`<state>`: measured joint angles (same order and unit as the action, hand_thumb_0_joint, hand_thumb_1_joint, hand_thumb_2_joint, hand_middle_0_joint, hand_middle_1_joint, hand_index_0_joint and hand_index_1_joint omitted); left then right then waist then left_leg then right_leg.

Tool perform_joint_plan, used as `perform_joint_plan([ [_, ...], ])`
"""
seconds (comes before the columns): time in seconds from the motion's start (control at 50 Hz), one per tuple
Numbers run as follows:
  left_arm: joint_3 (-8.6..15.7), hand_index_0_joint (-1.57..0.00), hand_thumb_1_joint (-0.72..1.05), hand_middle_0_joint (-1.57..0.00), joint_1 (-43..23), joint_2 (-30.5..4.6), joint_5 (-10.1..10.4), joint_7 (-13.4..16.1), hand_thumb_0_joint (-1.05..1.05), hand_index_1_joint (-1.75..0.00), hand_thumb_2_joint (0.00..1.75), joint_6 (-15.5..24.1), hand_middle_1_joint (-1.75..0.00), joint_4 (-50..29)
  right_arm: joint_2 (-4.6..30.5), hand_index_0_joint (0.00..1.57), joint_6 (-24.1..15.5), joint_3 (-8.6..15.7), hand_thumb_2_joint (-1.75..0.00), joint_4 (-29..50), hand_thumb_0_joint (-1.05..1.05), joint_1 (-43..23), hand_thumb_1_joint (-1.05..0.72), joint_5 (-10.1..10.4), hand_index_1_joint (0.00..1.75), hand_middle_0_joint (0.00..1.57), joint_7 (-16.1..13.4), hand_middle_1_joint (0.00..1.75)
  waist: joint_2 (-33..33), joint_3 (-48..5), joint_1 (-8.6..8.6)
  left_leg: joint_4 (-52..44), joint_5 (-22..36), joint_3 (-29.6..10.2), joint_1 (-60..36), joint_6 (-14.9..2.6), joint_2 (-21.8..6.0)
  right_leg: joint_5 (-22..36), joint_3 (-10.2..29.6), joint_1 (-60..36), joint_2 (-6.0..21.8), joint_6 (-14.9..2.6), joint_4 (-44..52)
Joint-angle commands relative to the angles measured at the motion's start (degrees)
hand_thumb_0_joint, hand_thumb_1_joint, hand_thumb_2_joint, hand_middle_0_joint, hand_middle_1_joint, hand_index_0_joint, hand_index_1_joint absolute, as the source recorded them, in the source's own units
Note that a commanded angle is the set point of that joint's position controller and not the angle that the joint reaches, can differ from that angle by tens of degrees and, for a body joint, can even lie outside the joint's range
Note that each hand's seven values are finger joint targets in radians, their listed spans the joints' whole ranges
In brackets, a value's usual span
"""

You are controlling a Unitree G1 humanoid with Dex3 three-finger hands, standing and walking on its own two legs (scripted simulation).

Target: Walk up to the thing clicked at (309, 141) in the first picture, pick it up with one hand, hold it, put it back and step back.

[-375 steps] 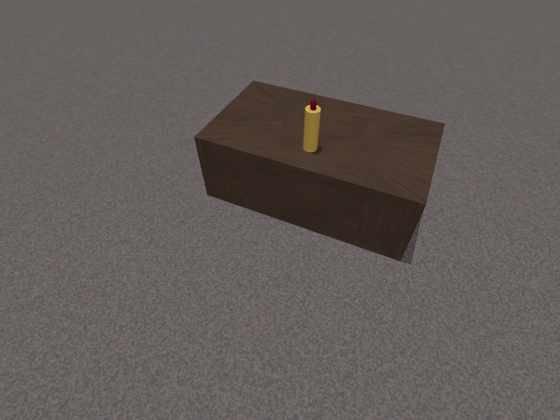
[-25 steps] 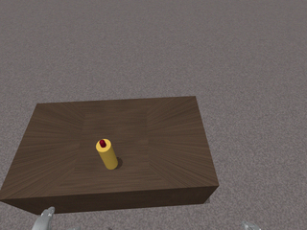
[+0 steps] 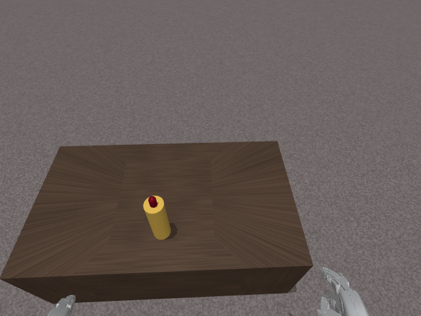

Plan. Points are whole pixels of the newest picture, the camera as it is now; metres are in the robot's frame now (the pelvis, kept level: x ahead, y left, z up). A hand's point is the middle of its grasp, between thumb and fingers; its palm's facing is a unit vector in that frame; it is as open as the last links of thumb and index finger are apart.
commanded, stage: go down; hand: left
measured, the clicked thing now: (157, 216) +0.48 +0.17 -0.28
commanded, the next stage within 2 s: none
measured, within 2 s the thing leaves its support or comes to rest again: neither
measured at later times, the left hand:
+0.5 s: hand out of the picture +0.15 +0.25 -0.11, palm faces +0.08 -0.93 -0.35, open 17.2 cm
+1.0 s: hand (58, 246) +0.30 +0.32 -0.05, palm faces +0.13 -0.97 -0.19, open 17.5 cm
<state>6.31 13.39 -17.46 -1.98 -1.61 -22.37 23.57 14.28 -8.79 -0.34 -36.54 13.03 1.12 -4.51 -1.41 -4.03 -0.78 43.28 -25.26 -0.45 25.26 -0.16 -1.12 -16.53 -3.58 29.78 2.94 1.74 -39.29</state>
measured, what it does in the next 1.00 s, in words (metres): stands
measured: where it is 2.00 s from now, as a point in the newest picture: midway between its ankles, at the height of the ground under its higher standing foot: outside the picture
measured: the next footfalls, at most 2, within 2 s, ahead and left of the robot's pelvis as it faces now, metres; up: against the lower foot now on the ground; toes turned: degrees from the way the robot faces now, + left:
none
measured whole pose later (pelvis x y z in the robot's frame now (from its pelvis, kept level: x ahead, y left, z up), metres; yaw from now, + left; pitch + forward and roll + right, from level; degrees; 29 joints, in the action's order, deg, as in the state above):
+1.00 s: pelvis -0.02 -0.01 -0.03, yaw +0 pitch +13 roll -2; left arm 24.2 -16.9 -34.1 2.2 -20.6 -6.8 46.8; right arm 16.7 -15.1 -0.7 -40.8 20.3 0.1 -8.0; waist -0.2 -5.4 -3.4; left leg 56.7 -28.9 -1.6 41.1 0.3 -1.7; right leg -19.4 -4.1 45.1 2.7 1.0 -51.4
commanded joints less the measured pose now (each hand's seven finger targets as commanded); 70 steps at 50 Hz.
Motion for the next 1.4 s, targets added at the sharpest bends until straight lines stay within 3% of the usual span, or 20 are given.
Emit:
perform_joint_plan([
  [0.0, 2.73, -0.07, -0.55, -0.08, -0.55, -9.59, -0.10, 0.35, 0.00, -0.06, 0.04, -0.89, -0.06, -12.55, 7.91, 0.20, -3.68, 2.61, -0.88, 8.80, 0.00, -2.20, -0.86, 0.12, 0.30, 0.20, -1.56, 0.30, -2.31, -8.02, -0.68, -5.56, 17.82, -2.14, 2.67, 1.31, 0.46, 8.58, -0.59, -6.53, -2.91, -2.64, 0.93],
  [0.24, 4.38, -0.07, -0.52, -0.08, 5.30, -10.75, 0.63, 0.82, 0.00, -0.08, 0.08, -4.30, -0.07, -23.61, 7.71, 0.20, -5.59, 2.89, -0.89, 11.28, 0.00, -1.25, -0.87, 0.10, 0.30, 0.20, -3.46, 0.30, -2.35, -11.02, -0.53, 0.90, 16.84, -3.08, 8.01, 1.24, 0.54, 7.32, -0.48, -1.65, -2.50, -2.41, -5.04],
  [0.3, 5.47, -0.07, -0.53, -0.08, 7.50, -11.37, 0.89, 0.86, 0.00, -0.08, 0.08, -4.83, -0.08, -25.11, 7.72, 0.20, -5.96, 3.11, -0.89, 11.54, 0.00, -0.43, -0.87, 0.14, 0.30, 0.20, -4.04, 0.30, -2.66, -13.71, -0.74, 2.89, 20.38, -2.96, 7.86, 1.19, 0.68, 10.47, -0.69, -2.47, -2.43, -2.38, -6.51],
  [0.38, 6.28, -0.06, -0.47, -0.07, 4.66, -12.67, 1.11, 0.68, 0.00, -0.07, 0.09, -5.18, -0.06, -26.80, 7.85, 0.20, -6.64, 2.89, -0.89, 11.67, 0.00, -0.89, -0.87, 0.11, 0.30, 0.20, -4.75, 0.30, -2.87, -11.64, -1.14, 2.96, 16.10, -3.29, 9.27, 1.05, 0.67, 6.93, -0.38, 0.02, -2.39, -2.27, -6.69],
  [0.46, 8.73, -0.06, -0.48, -0.07, -3.92, -15.66, 1.67, 0.58, 0.00, -0.07, 0.09, -3.87, -0.06, -25.41, 8.07, 0.20, -7.98, 2.51, -0.89, 10.32, 0.00, 0.02, -0.88, 0.16, 0.30, 0.20, -5.75, 0.30, -2.23, -11.21, -2.63, 4.21, 12.42, -2.90, 10.73, 0.38, 0.96, 5.06, 0.12, 1.45, -1.95, -2.02, -6.48],
  [0.5, 10.91, -0.06, -0.48, -0.07, -9.03, -18.05, 2.24, 0.09, 0.00, -0.07, 0.09, -2.56, -0.06, -23.73, 8.36, 0.20, -8.54, 2.24, -0.89, 9.64, 0.00, 0.00, -0.86, 0.24, 0.30, 0.20, -6.35, 0.30, -2.35, -10.12, -2.52, 3.76, 8.95, -3.18, 11.54, 0.23, 0.97, 2.22, 0.41, 2.42, -1.84, -1.91, -6.00],
  [0.54, 12.67, -0.06, -0.50, -0.07, -14.89, -20.64, 3.27, -0.96, 0.00, -0.06, 0.08, -0.73, -0.05, -24.21, 8.70, 0.20, -9.20, 2.14, -0.89, 8.14, 0.00, 1.06, -0.87, 0.29, 0.30, 0.20, -6.72, 0.30, -3.51, -12.58, -2.66, 3.68, 9.99, -3.11, 10.04, 0.32, 1.03, 3.20, 0.50, 1.32, -1.78, -1.95, -6.26],
  [0.58, 12.91, -0.06, -0.50, -0.08, -16.21, -21.20, 3.65, -2.66, 0.00, -0.06, 0.07, -0.06, -0.05, -18.53, 9.06, 0.20, -9.53, 2.03, -0.89, 6.85, 0.00, 1.30, -0.87, 0.29, 0.30, 0.20, -7.03, 0.30, -4.58, -12.46, -2.97, 3.82, 10.15, -2.47, 9.80, 0.19, 1.48, 3.70, 0.85, 1.18, -1.64, -2.01, -5.76],
  [0.64, 15.02, -0.06, -0.51, -0.08, -24.12, -24.26, 4.50, -5.54, 0.00, -0.04, 0.05, 1.96, -0.03, -14.14, 9.35, 0.20, -9.90, 1.90, -0.89, 5.06, 0.00, 1.62, -0.86, 0.25, 0.30, 0.20, -7.05, 0.30, -4.10, -12.10, -2.50, 2.80, 8.45, -2.33, 10.17, -0.11, 1.74, 2.53, 0.78, 0.15, -1.85, -2.02, -4.53],
  [0.68, 16.57, -0.07, -0.52, -0.08, -22.91, -24.82, 4.78, -7.78, 0.00, -0.03, 0.03, 2.62, -0.03, -4.82, 9.68, 0.20, -9.71, 2.04, -0.89, 3.84, 0.00, 2.38, -0.87, 0.23, 0.30, 0.20, -6.77, 0.30, -3.04, -12.61, -2.29, 3.26, 11.06, -2.18, 11.04, -0.18, 1.71, 4.40, 0.42, -0.86, -1.93, -2.26, -4.72],
  [0.74, 18.68, -0.08, -0.54, -0.09, -27.92, -28.58, 4.98, -11.42, 0.00, -0.03, 0.01, 5.22, -0.03, -0.57, 9.83, 0.20, -9.48, 1.94, -0.89, 3.58, 0.00, 3.67, -0.88, 0.24, 0.30, 0.20, -6.15, 0.30, -2.87, -14.41, -1.27, 3.55, 14.89, -1.48, 11.71, -0.28, 1.82, 8.39, 0.73, -3.81, -1.81, -2.35, -4.98],
  [0.76, 18.06, -0.09, -0.56, -0.10, -29.85, -28.13, 4.77, -12.74, 0.00, -0.03, 0.00, 6.01, -0.03, 2.87, 10.09, 0.20, -9.41, 2.22, -0.89, 2.94, 0.00, 4.52, -0.88, 0.09, 0.30, 0.20, -5.95, 0.30, -3.07, -14.05, -1.86, 3.50, 14.98, -1.36, 11.42, -0.29, 1.76, 8.29, 0.80, -2.89, -1.92, -2.45, -4.97],
  [0.88, 21.25, -0.09, -0.61, -0.10, -40.56, -33.64, 4.71, -18.28, 0.00, -0.04, 0.00, 16.16, -0.04, 11.93, 11.69, 0.20, -9.57, 3.16, -0.89, 1.42, 0.00, 8.51, -0.90, -0.60, 0.30, 0.20, -4.65, 0.30, -4.89, -14.44, -1.86, 3.54, 15.84, -2.10, 12.21, 0.40, 0.56, 6.77, 0.19, 2.48, -2.61, -3.22, -7.27],
  [0.94, 23.45, -0.09, -0.61, -0.09, -44.33, -36.24, 4.92, -19.85, 0.00, -0.04, 0.00, 20.94, -0.04, 16.07, 11.69, 0.20, -9.18, 2.86, -0.89, 2.11, 0.00, 9.41, -0.89, -0.90, 0.30, 0.20, -4.27, 0.30, -3.51, -16.91, -1.78, 4.44, 14.82, -1.30, 12.81, -0.02, 0.80, 6.84, 0.68, 1.05, -2.32, -3.00, -7.65],
  [1.04, 24.97, -0.08, -0.60, -0.09, -53.01, -40.47, 4.76, -21.36, 0.00, -0.04, 0.02, 26.69, -0.04, 19.98, 13.09, 0.20, -7.93, 2.81, -0.89, 1.92, 0.00, 11.44, -0.88, -1.39, 0.30, 0.20, -4.01, 0.30, -4.96, -18.80, -2.14, 4.24, 11.94, -1.54, 13.60, 0.11, 0.47, 4.70, 0.98, 2.99, -2.33, -3.28, -8.43],
  [1.12, 26.37, -0.07, -0.56, -0.08, -54.72, -42.43, 4.81, -22.69, 0.00, -0.04, 0.03, 29.27, -0.03, 26.04, 13.95, 0.20, -6.79, 2.22, -0.89, 1.14, 0.00, 13.33, -0.87, -1.90, 0.30, 0.20, -3.97, 0.30, -6.46, -19.88, -2.14, 4.94, 15.96, -1.86, 12.85, 0.75, 0.10, 7.12, 0.74, 4.73, -2.28, -3.60, -9.34],
  [1.2, 27.39, -0.08, -0.56, -0.09, -59.71, -45.64, 4.85, -23.57, 0.00, -0.03, 0.02, 31.53, -0.03, 28.35, 13.98, 0.20, -6.16, 1.58, -0.89, 0.99, 0.00, 13.70, -0.87, -2.12, 0.30, 0.20, -3.85, 0.30, -6.14, -18.97, -2.71, 5.57, 10.06, -1.47, 16.28, 0.23, 0.37, 3.08, 1.21, 5.82, -2.22, -3.37, -8.87],
  [1.28, 27.45, -0.07, -0.52, -0.08, -62.02, -46.43, 5.15, -24.56, 0.00, -0.03, 0.02, 33.15, -0.03, 31.64, 14.14, 0.20, -5.69, 0.89, -0.89, 1.87, 0.00, 13.49, -0.86, -2.20, 0.30, 0.20, -3.76, 0.30, -4.57, -18.14, -3.57, 6.16, 5.87, -0.89, 20.32, -0.47, 0.61, 0.56, 1.83, 5.74, -2.07, -3.12, -8.67],
  [1.34, 28.18, -0.07, -0.54, -0.08, -63.62, -48.05, 5.21, -25.41, 0.00, -0.03, 0.02, 34.14, -0.02, 32.28, 14.79, 0.20, -5.21, 0.81, -0.89, 1.30, 0.00, 14.34, -0.87, -2.36, 0.30, 0.20, -3.67, 0.30, -7.48, -21.92, -3.73, 7.33, 11.37, -1.22, 16.84, 0.26, 0.29, 4.48, 1.50, 7.26, -2.01, -3.47, -10.16],
  [1.38, 28.14, -0.07, -0.54, -0.08, -65.53, -49.04, 5.19, -25.84, 0.00, -0.03, 0.03, 34.53, -0.03, 32.67, 14.74, 0.20, -5.09, 0.44, -0.89, 1.25, 0.00, 14.76, -0.87, -2.62, 0.30, 0.20, -3.62, 0.30, -7.80, -21.13, -4.09, 7.83, 12.34, -1.57, 16.78, 0.49, 0.08, 4.69, 1.19, 8.43, -2.12, -3.52, -10.52],
])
